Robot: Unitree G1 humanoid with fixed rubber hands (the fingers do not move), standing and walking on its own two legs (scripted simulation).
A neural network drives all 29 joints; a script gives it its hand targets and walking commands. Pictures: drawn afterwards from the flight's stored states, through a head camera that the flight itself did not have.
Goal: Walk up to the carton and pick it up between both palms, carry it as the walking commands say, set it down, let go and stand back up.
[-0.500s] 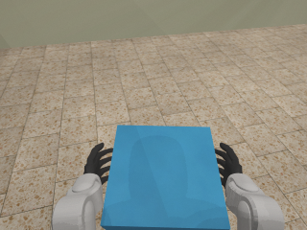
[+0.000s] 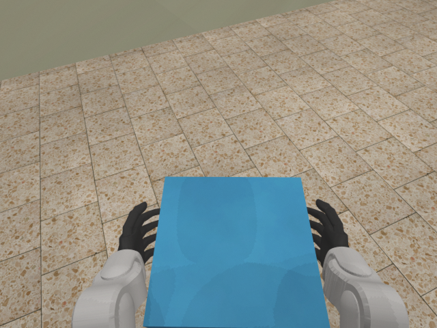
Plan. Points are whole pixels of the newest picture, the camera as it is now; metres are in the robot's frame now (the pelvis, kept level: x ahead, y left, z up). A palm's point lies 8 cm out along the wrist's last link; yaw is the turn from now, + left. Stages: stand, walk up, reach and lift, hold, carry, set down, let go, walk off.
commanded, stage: carry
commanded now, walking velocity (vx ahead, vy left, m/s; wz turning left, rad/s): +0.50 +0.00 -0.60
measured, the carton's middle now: (231, 265) +0.24 +0.01 +0.00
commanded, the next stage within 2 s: none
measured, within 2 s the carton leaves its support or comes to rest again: neither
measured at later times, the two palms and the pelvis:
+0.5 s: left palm (205, 98) +0.57 +0.06 +0.09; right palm (346, 131) +0.45 -0.22 +0.10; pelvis +0.30 +0.01 +0.01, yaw -21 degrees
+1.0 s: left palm (296, 33) +0.88 -0.20 +0.08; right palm (405, 66) +0.71 -0.44 +0.07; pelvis +0.61 -0.18 +0.00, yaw -35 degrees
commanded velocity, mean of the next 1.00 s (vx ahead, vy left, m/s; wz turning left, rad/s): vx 0.50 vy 0.00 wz -0.60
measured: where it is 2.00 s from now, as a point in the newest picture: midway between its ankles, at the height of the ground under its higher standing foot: (322, 179)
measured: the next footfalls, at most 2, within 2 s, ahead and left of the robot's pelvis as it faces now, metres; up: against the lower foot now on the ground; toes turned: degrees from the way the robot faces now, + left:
left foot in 0.16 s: +0.29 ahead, +0.13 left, +0.00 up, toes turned +0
right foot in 0.68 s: +0.53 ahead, -0.21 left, +0.00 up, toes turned -32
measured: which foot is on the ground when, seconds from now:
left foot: up 0.00-0.14, down 0.16-0.70, up 0.72-1.00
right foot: down 0.00-0.16, up 0.18-0.66, down 0.68-1.00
